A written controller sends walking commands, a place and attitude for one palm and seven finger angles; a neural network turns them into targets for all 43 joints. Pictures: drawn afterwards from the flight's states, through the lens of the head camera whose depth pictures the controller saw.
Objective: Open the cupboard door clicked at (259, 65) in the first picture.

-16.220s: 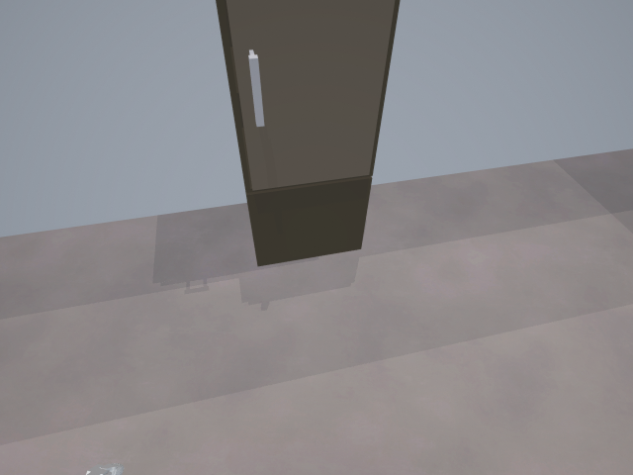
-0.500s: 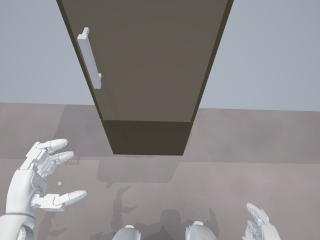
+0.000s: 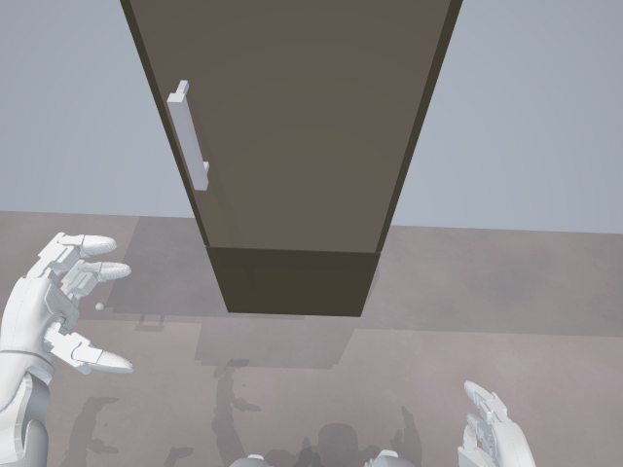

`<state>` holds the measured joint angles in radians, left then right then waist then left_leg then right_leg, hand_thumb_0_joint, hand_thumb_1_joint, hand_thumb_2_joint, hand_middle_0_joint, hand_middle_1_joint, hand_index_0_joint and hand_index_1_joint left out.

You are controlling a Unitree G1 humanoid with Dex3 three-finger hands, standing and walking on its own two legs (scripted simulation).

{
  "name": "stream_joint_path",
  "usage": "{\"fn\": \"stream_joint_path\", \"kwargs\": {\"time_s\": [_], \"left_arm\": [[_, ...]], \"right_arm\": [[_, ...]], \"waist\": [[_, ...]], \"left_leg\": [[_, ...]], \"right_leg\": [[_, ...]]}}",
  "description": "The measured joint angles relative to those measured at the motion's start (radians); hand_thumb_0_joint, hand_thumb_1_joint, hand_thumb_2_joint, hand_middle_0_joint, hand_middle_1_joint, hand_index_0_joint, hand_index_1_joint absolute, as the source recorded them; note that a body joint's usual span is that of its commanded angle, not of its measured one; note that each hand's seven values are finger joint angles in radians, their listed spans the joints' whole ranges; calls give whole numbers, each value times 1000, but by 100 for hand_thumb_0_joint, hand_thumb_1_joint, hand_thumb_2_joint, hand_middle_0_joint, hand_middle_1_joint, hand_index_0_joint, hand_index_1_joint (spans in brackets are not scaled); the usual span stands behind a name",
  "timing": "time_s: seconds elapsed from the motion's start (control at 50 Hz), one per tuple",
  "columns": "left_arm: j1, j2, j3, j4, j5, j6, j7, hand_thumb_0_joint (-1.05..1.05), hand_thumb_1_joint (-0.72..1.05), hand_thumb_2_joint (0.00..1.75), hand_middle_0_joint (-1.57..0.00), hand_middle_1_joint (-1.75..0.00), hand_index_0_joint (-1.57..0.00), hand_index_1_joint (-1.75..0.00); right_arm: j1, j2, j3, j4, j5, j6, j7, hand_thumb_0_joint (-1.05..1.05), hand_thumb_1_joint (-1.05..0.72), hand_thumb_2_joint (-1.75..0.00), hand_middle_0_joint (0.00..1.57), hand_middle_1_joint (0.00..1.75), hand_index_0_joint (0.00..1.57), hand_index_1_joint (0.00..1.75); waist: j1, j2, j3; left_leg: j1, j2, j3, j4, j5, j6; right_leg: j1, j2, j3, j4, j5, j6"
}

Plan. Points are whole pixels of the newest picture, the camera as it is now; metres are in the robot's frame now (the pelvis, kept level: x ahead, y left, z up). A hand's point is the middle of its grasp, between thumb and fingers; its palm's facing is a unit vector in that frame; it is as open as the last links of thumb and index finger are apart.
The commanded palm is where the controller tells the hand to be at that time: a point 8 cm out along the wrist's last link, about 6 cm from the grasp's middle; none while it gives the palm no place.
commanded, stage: raise the hand with hooked fingers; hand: left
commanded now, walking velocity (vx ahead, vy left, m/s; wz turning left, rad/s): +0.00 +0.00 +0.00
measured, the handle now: (193, 139) +0.58 +0.24 +0.06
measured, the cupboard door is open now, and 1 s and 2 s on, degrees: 0 0 0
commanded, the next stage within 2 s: move the hooked fingers beside the handle in 0.62 s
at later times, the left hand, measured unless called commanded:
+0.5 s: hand (112, 282) +0.30 +0.26 +0.07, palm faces +0.07 -1.00 -0.04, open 14.0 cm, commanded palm +0.27 +0.31 +0.08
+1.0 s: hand (116, 256) +0.33 +0.27 +0.08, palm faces +0.07 -1.00 -0.02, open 14.0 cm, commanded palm +0.31 +0.32 +0.08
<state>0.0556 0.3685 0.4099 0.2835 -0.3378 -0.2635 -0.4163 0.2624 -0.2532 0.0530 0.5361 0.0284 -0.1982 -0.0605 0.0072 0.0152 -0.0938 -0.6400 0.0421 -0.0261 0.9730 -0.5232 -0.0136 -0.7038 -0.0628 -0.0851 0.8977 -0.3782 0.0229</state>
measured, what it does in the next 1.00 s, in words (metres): stands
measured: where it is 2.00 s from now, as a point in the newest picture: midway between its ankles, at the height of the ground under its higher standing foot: outside the picture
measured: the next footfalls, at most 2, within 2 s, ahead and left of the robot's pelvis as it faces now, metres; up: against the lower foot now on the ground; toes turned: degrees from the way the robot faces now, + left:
none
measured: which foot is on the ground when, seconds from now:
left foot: down 0.00-1.00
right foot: down 0.00-1.00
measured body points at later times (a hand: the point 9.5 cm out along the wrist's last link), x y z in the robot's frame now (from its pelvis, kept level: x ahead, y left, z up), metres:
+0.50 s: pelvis +0.00 -0.01 +0.01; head +0.06 +0.00 +0.46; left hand +0.29 +0.32 +0.08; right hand +0.14 -0.27 -0.07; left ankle -0.02 +0.12 -0.69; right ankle +0.04 -0.14 -0.69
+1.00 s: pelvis -0.01 -0.01 +0.01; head +0.06 +0.00 +0.45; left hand +0.32 +0.32 +0.08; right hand +0.13 -0.27 -0.08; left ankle -0.02 +0.12 -0.69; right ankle +0.04 -0.14 -0.69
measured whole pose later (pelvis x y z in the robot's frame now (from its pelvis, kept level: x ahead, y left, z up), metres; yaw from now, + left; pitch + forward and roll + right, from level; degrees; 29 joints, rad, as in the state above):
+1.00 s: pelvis -0.01 -0.01 +0.01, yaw -1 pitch +11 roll -1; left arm -0.28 0.44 0.47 0.65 -0.29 -0.30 -0.48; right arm 0.27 -0.28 0.05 0.58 0.03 -0.15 -0.08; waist -0.01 0.00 -0.06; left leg -0.63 0.05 -0.02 0.92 -0.48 -0.03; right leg -0.71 -0.05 -0.07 0.86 -0.35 0.01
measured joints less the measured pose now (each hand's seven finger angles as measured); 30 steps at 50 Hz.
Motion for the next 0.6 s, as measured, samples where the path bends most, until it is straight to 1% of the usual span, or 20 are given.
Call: {"fn": "stream_joint_path", "kwargs": {"time_s": [0.16, 0.22, 0.3, 0.38, 0.5, 0.6], "left_arm": [[-101, 38, 45, 106, 1, 15, -41, -1, -50, 30, -30, -119, -30, -120], [-115, 45, 53, 127, -6, 14, -51, -1, -50, 30, -30, -120, -30, -120], [-106, 37, 52, 134, -9, 7, -57, -1, -50, 30, -30, -120, -30, -120], [-99, 23, 54, 132, 3, -6, -44, -1, -50, 30, -30, -120, -30, -120], [-96, 15, 51, 132, 9, -29, -33, -1, -50, 30, -30, -120, -30, -120], [-102, 17, 49, 142, 4, -29, -40, -1, -50, 30, -30, -120, -30, -120]], "right_arm": [[21, -19, -6, 18, 2, 13, -10, 1, -90, -90, 20, 30, 20, 30], [32, -26, -13, 18, 2, 18, -9, 1, -90, -90, 20, 30, 20, 30], [44, -34, -23, 14, 1, 24, -3, 1, -90, -90, 20, 30, 20, 30], [48, -36, -30, 13, -2, 31, -1, 1, -90, -90, 20, 30, 20, 30], [41, -28, -28, 15, -1, 37, -5, 1, -90, -90, 20, 30, 20, 30], [29, -20, -20, 16, -1, 38, -7, 1, -90, -90, 20, 30, 20, 30]], "waist": [[-8, 0, 15], [-14, -1, 15], [-21, -4, 13], [-23, -8, 16], [-22, -10, 21], [-17, -6, 20]], "left_leg": [[31, 2, 9, -45, 19, -3], [41, 4, 15, -62, 27, -4], [48, 5, 22, -78, 32, -5], [51, 7, 25, -83, 34, -6], [56, 8, 22, -85, 35, -9], [60, 8, 20, -88, 36, -10]], "right_leg": [[23, 4, 7, -35, 16, -3], [28, 7, 12, -48, 22, -4], [30, 9, 18, -58, 27, -5], [30, 11, 21, -59, 28, -7], [35, 13, 18, -59, 27, -9], [40, 13, 17, -61, 27, -11]]}}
